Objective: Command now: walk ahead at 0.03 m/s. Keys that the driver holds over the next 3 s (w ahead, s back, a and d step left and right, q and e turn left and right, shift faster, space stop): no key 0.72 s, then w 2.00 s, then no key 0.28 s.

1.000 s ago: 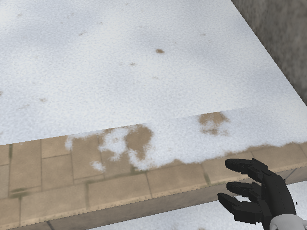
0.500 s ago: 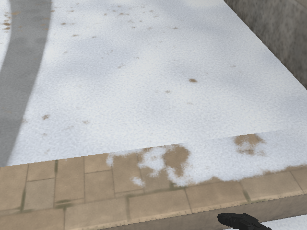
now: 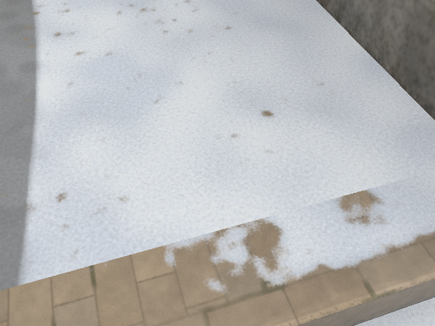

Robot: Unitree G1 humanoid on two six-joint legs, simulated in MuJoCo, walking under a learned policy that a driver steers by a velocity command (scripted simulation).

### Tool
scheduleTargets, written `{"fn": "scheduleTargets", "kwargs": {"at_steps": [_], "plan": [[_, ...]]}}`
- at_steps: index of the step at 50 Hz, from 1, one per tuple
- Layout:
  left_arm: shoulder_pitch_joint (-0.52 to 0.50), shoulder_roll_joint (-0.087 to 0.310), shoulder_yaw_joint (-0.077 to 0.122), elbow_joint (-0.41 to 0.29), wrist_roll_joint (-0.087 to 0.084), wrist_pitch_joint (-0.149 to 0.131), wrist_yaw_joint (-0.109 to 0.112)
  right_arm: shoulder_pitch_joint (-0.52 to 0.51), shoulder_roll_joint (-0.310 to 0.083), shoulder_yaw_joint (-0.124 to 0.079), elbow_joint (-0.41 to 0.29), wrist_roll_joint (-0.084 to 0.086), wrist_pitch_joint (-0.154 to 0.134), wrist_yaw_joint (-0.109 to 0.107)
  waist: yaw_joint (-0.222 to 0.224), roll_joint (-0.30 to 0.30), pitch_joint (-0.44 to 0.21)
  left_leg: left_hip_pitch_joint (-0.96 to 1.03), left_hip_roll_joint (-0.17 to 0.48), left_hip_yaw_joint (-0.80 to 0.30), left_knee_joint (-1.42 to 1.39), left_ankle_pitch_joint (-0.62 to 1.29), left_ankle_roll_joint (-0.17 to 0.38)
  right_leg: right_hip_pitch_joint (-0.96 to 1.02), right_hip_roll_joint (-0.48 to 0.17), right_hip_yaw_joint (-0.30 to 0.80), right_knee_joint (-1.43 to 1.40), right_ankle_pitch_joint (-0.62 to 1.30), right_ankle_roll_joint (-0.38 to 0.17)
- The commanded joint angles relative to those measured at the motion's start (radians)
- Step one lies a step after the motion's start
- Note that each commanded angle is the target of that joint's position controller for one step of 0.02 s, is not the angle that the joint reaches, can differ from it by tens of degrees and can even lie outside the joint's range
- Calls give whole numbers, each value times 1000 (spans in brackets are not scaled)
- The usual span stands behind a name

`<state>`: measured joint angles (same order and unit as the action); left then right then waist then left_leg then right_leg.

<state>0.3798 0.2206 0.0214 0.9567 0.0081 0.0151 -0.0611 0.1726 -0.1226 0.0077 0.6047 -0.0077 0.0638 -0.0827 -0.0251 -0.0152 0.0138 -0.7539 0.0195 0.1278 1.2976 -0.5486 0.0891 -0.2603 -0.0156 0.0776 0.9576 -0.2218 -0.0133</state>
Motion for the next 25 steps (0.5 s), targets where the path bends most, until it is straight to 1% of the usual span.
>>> {"fn": "scheduleTargets", "kwargs": {"at_steps": [1, 2, 3, 4, 5, 6, 7, 8, 9, 10, 11, 12, 14, 15, 16, 17, 18, 19, 20, 21, 22, 23, 24, 25], "plan": [[-216, 52, 26, -256, 45, -40, 26, -110, -132, -43, -81, -6, -26, -6, 34, 123, -35, 122, 233, -685, -801, -177, 125, -363, 83, 137, 626, 23, 9], [-169, 30, 23, -231, 49, -39, 48, -68, -84, -34, -28, -13, -37, 8, 59, 93, 10, 93, 202, -536, -748, -138, 79, -389, 73, 114, 625, 64, 5], [-105, 22, 24, -200, 51, -37, 59, -27, -46, -28, 14, -16, -47, 14, 72, 69, -6, 95, 170, -434, -703, -61, 55, -384, 89, 102, 639, 110, 0], [-50, 12, 27, -181, 48, -35, 69, 11, -51, -32, 38, -20, -61, 17, 77, 105, -30, 134, 164, -370, -690, 22, 51, -395, 112, 91, 696, 136, -3], [-35, -6, 26, -175, 37, -45, 74, 41, -46, -35, 71, -15, -70, 20, 70, 134, -38, 183, 178, -364, -726, 93, 65, -456, 135, 96, 791, 136, -17], [-23, -21, 24, -179, 30, -49, 79, 69, -58, -43, 94, -12, -83, 24, 67, 130, -40, 229, 183, -349, -749, 119, 67, -507, 141, 104, 809, 130, -22], [-11, -48, 19, -182, 24, -46, 85, 103, -64, -48, 126, -9, -97, 21, 65, 133, -38, 271, 185, -336, -764, 130, 60, -548, 144, 112, 820, 130, -24], [-11, -70, 17, -182, 23, -42, 87, 127, -68, -51, 152, -8, -107, 19, 64, 141, -28, 300, 182, -315, -773, 132, 55, -592, 144, 110, 815, 124, -22], [-24, -79, 17, -169, 23, -37, 84, 151, -67, -52, 175, -3, -113, 16, 62, 168, -20, 324, 181, -297, -781, 119, 54, -628, 142, 102, 808, 115, -17], [-52, -97, 12, -164, 32, -31, 82, 185, -75, -56, 200, 0, -114, 14, 55, 199, -7, 376, 173, -270, -789, 125, 48, -678, 129, 85, 773, 109, -4], [-71, -104, 11, -166, 41, -29, 82, 190, -31, -45, 203, 0, -111, 5, 54, 203, 7, 376, 181, -256, -791, 189, 34, -679, 116, 109, 714, 137, 12], [-79, -99, 13, -162, 41, -24, 84, 199, -19, -40, 208, 0, -111, -1, 45, 199, 6, 379, 184, -243, -794, 227, 41, -671, 116, 95, 693, 154, 27], [-103, -91, 16, -170, 42, -11, 85, 213, -18, -41, 210, 2, -118, -6, 36, 172, -5, 412, 198, -262, -811, 255, 77, -678, 97, 69, 651, 149, 56], [-97, -73, 18, -168, 38, -4, 82, 215, -42, -47, 195, 7, -113, -12, 27, 172, 0, 443, 194, -261, -858, 253, 112, -679, 84, 18, 568, 108, 75], [-115, -86, 14, -167, 26, 5, 78, 198, -6, -30, 179, 0, -104, -27, 26, 182, -9, 439, 212, -287, -899, 249, 133, -618, 36, 25, 453, 55, 95], [-108, -84, 12, -172, 25, 9, 72, 196, -28, -37, 173, -14, -106, -31, 33, 178, -23, 463, 207, -293, -925, 242, 147, -586, 14, -21, 378, 23, 103], [-109, -84, 9, -176, 25, 14, 69, 202, -46, -42, 171, -20, -105, -32, 33, 176, -21, 487, 206, -304, -946, 215, 147, -556, -19, -40, 269, -4, 107], [-114, -88, 4, -177, 23, 17, 66, 213, -58, -46, 173, -26, -102, -31, 25, 154, -17, 504, 196, -299, -959, 187, 137, -512, -41, -62, 145, -27, 104], [-107, -84, 2, -160, 10, 21, 62, 235, -63, -51, 166, -29, -98, -26, -6, 122, -18, 486, 166, -248, -987, 163, 119, -411, -20, -141, 1, -123, 91], [-99, -83, 3, -155, -2, 19, 62, 257, -76, -53, 161, -44, -97, -15, -23, 148, -16, 456, 187, -263, -996, 194, 117, -295, -18, -141, -80, -166, 66], [-68, -76, 7, -144, -6, 16, 68, 261, -77, -54, 173, -47, -96, -5, -20, 162, -3, 414, 202, -266, -986, 200, 123, -202, -5, -162, -102, -145, 36], [-2, -93, 4, -121, -8, 8, 75, 245, -58, -48, 177, -39, -93, 2, 1, 113, 10, 350, 212, -261, -973, 270, 116, -86, -1, -163, -152, -53, 10], [64, -120, -4, -101, -7, -5, 77, 215, -67, -47, 177, -33, -89, 13, 46, 72, 26, 323, 190, -231, -939, 295, 94, 10, 11, -173, -312, -1, -7], [58, -110, -1, -105, -12, -28, 77, 216, -54, -40, 173, -28, -89, 17, 48, 15, 40, 317, 167, -211, -909, 339, 62, 96, 9, -152, -464, 84, -7]]}}
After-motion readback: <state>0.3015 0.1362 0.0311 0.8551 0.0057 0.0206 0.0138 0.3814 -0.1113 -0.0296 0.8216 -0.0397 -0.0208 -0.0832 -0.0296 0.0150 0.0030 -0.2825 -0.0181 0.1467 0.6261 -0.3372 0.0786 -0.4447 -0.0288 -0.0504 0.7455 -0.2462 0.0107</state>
